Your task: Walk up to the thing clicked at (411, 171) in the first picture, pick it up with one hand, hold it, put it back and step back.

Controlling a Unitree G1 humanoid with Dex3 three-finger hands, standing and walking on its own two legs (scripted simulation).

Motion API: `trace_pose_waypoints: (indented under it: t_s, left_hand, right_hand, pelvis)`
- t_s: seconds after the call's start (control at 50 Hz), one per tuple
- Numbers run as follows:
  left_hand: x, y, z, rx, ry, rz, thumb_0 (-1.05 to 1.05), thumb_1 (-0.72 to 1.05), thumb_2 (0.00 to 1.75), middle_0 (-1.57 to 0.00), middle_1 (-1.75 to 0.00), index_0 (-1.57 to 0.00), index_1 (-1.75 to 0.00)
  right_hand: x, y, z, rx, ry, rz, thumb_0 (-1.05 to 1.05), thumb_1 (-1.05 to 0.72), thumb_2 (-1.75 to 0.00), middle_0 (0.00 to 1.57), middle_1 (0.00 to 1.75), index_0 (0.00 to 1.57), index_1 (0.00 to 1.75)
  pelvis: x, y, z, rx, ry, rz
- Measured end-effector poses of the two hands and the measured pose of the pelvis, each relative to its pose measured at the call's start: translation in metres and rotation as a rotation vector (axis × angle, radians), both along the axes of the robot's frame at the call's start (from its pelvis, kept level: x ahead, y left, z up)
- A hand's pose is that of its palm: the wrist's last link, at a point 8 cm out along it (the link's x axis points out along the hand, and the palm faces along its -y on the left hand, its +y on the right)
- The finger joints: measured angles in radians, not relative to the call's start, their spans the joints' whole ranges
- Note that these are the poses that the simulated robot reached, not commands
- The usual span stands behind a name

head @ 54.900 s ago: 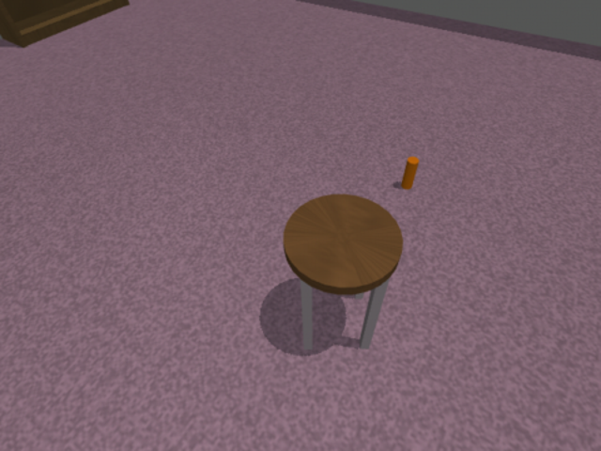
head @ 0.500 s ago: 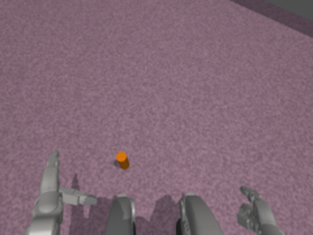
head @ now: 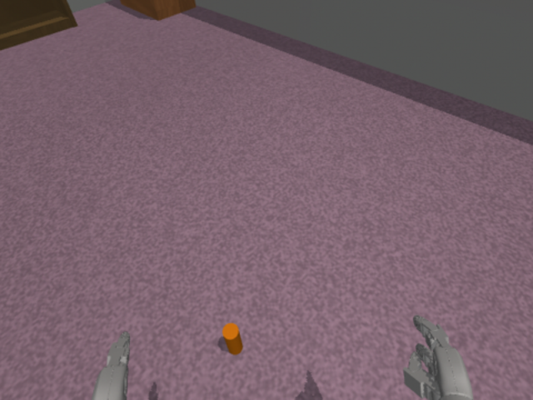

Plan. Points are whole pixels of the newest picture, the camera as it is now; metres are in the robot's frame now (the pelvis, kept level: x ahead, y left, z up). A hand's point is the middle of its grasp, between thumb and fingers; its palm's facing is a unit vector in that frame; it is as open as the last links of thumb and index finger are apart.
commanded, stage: home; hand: left
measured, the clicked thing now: (233, 339) +0.43 +0.14 -0.64
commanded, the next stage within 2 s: stand in 1.46 s
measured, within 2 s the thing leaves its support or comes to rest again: neither
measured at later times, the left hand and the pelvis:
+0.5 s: hand (157, 397) +0.16 +0.18 -0.05, palm faces +0.11 -0.95 -0.29, open 17.2 cm; pelvis -0.01 +0.00 +0.00, yaw +0 degrees
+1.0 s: hand out of the picture +0.15 +0.18 -0.05, palm faces +0.11 -0.95 -0.29, open 17.1 cm; pelvis -0.01 +0.00 +0.00, yaw +0 degrees
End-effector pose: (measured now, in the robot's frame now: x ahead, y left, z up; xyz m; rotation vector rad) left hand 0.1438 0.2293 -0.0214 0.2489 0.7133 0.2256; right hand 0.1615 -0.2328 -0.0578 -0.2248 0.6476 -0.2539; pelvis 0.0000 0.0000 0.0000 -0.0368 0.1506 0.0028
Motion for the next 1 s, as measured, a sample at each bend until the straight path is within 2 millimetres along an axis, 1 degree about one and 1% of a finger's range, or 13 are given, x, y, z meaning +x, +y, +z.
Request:
trace_pose_waypoints:
  t_s: [0.12, 0.32, 0.52, 0.76, 1.0]
  left_hand:
    - [-0.004, -0.001, -0.004, -0.010, 0.019, 0.015, -0.01, -0.49, 0.08, -0.06, -0.06, -0.06, -0.06]
    - [0.001, -0.003, -0.001, -0.009, 0.010, 0.003, -0.01, -0.47, 0.10, -0.06, -0.06, -0.06, -0.06]
    - [-0.002, -0.002, -0.001, -0.009, 0.010, -0.006, -0.01, -0.48, 0.09, -0.06, -0.06, -0.06, -0.06]
    - [-0.010, -0.001, -0.002, -0.012, 0.010, -0.003, -0.01, -0.48, 0.10, -0.06, -0.07, -0.07, -0.06]
    - [-0.011, -0.001, -0.002, -0.013, 0.007, -0.003, -0.01, -0.47, 0.10, -0.06, -0.07, -0.07, -0.07]
  right_hand:
    - [0.001, -0.002, 0.003, -0.020, -0.006, 0.023, 0.01, -0.90, -0.90, 0.21, 0.30, 0.20, 0.30]
    - [-0.014, -0.005, -0.002, -0.022, 0.029, 0.000, 0.01, -0.90, -0.90, 0.21, 0.30, 0.20, 0.30]
    - [-0.026, -0.006, -0.003, -0.021, 0.036, -0.014, 0.01, -0.90, -0.90, 0.20, 0.30, 0.20, 0.30]
    - [-0.026, -0.003, 0.000, -0.022, 0.012, 0.002, 0.01, -0.90, -0.90, 0.20, 0.30, 0.20, 0.30]
    - [-0.024, -0.002, -0.001, -0.025, 0.007, 0.010, 0.01, -0.90, -0.90, 0.20, 0.30, 0.20, 0.30]
  pelvis:
    - [-0.003, -0.002, 0.001, 0.001, -0.011, 0.007]
    - [-0.002, -0.003, 0.003, -0.001, -0.019, 0.004]
    - [-0.006, -0.002, 0.004, -0.001, -0.030, 0.000]
    - [-0.013, -0.001, 0.004, 0.000, -0.037, 0.001]
    - [-0.013, -0.001, 0.004, 0.000, -0.033, 0.001]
